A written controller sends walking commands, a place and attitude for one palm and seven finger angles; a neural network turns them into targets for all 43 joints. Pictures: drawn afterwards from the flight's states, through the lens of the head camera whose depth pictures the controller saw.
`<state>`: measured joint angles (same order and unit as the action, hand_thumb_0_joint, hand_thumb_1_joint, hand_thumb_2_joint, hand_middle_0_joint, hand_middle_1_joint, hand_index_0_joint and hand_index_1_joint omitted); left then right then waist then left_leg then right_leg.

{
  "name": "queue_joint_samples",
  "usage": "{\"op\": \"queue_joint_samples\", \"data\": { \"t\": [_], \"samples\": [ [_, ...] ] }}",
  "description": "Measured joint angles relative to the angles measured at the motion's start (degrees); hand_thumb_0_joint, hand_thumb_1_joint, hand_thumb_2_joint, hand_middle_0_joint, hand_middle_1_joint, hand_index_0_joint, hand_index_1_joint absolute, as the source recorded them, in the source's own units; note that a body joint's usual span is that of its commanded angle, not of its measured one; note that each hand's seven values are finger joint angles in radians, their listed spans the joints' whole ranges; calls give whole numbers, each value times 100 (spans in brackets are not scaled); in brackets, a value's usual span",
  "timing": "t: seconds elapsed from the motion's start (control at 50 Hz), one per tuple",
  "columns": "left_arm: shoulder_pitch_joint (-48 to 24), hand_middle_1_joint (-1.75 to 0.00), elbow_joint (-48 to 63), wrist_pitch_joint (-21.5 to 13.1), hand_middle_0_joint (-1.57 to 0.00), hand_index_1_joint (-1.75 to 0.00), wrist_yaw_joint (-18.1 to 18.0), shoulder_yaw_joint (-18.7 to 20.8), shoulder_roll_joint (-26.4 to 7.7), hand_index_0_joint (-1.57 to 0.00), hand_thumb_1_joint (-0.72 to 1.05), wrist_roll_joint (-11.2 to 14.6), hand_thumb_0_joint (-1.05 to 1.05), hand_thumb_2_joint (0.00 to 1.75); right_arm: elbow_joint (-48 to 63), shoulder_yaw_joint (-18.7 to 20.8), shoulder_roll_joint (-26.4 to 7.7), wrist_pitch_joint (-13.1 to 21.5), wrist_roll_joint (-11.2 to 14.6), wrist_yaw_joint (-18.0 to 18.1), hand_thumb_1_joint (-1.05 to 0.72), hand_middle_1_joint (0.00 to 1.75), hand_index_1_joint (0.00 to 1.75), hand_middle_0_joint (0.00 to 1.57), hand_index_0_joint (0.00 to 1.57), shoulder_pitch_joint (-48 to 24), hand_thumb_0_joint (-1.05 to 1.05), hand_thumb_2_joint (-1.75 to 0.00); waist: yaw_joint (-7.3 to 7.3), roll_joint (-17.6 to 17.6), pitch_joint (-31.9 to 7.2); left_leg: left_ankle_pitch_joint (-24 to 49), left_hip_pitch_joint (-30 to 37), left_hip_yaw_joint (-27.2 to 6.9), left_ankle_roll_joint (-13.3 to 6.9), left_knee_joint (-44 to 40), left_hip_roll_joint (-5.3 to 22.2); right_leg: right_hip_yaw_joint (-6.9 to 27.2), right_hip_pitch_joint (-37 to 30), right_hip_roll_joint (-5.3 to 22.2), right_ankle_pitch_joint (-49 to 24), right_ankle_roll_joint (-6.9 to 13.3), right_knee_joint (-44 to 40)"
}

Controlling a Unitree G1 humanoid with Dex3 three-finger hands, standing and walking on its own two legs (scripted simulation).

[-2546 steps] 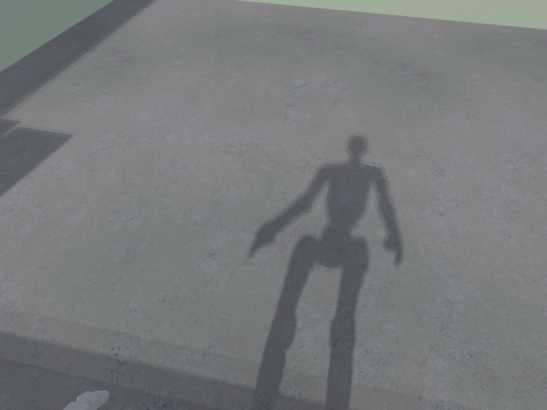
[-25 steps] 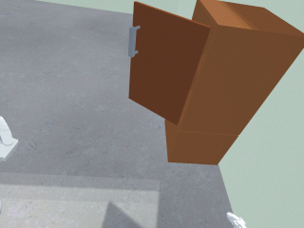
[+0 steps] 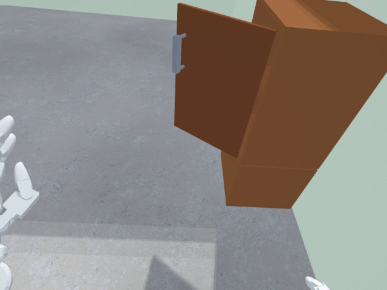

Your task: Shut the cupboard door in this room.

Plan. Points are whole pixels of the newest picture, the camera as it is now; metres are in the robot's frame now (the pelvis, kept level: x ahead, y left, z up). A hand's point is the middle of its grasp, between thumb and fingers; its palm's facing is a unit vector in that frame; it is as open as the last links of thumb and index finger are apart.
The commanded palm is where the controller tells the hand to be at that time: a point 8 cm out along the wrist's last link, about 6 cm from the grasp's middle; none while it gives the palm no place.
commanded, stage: stop stepping back and stand still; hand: left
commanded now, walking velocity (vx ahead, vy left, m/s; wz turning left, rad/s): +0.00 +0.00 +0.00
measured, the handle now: (179, 53) +0.96 +0.12 +0.07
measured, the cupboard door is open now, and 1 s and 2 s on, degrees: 56 56 56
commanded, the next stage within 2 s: let the arm hang, fingers relaxed in 0.48 s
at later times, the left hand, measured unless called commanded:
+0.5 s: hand (33, 180) +0.23 +0.28 +0.17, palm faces +0.43 -0.81 -0.41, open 7.4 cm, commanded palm +0.17 +0.31 +0.19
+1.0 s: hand out of the picture -0.03 +0.20 -0.17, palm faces +0.03 -0.98 -0.17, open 7.0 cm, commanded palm none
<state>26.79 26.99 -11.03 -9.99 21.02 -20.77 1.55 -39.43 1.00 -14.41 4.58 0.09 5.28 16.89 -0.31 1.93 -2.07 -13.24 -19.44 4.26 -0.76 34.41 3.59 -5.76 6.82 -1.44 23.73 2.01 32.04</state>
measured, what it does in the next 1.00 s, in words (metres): stands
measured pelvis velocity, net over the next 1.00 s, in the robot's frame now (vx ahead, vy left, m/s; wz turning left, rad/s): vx -0.01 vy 0.02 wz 0.03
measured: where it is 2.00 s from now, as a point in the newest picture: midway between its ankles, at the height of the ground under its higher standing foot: outside the picture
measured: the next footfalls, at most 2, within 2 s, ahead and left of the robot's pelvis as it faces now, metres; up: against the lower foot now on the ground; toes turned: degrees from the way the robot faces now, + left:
none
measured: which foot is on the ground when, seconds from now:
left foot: down 0.00-1.00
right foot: down 0.00-1.00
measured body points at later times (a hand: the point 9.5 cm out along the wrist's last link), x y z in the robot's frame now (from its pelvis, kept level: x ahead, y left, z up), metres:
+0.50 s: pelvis +0.02 +0.01 +0.01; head +0.02 +0.03 +0.46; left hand +0.20 +0.32 +0.19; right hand +0.19 -0.21 -0.07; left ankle +0.05 +0.11 -0.72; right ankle -0.04 -0.10 -0.72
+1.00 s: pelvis -0.01 +0.02 +0.01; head +0.01 +0.04 +0.46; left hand -0.03 +0.26 -0.15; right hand +0.00 -0.23 -0.13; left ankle +0.05 +0.11 -0.72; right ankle -0.04 -0.10 -0.72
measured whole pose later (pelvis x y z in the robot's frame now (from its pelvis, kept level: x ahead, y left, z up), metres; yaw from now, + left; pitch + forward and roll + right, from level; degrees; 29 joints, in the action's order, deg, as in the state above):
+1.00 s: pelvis -0.01 +0.02 +0.01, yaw +2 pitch +0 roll -1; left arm 19.7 -59.6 2.2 -0.8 -0.2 -12.0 -0.7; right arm -59.9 -1.2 -11.6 -2.1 -1.0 0.6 16.7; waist 0.1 1.9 2.8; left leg -8.4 -17.8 3.8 -2.4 26.4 0.4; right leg -4.2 8.0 0.5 16.4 0.0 24.8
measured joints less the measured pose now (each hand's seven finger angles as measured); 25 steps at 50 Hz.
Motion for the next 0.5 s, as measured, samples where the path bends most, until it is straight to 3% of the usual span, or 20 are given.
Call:
{"op": "queue_joint_samples", "data": {
  "t": [0.08,0.16,0.28,0.38,0.5],
  "samples": [
    [137,-31,204,-98,-21,-31,39,364,-356,-21,89,45,1,89,201,-9,243,84,-22,-19,-91,30,30,20,20,-381,1,-90,76,215,247,-67,26,198,-82,-8,-154,350,344,144,82,-163,594],
    [266,-31,260,-151,-21,-31,83,608,-651,-21,89,58,1,89,415,-184,462,224,-2,-130,-91,30,30,20,20,-555,1,-90,138,100,307,23,-5,171,-78,-181,-141,413,386,90,-361,-212,-90],
    [696,-31,143,-63,-21,-31,142,452,-482,-21,89,130,1,89,438,-362,566,81,48,-204,-91,30,30,21,20,-528,1,-90,53,-165,87,17,-25,145,-44,-329,-69,402,289,-4,-491,-130,-513],
    [523,-31,-96,138,-21,-31,133,179,-231,-22,89,102,1,89,315,-356,499,-61,59,-118,-91,30,30,21,21,-483,1,-90,-69,-143,38,-23,75,166,-67,-370,-127,415,205,54,-435,-169,-516],
    [289,-31,-69,182,-21,-31,103,128,-177,-22,89,83,1,89,353,-290,389,-110,73,-70,-91,30,30,21,21,-495,1,-90,7,-81,9,-11,121,143,-82,-386,-148,389,140,70,-447,-182,-551]
  ]
}}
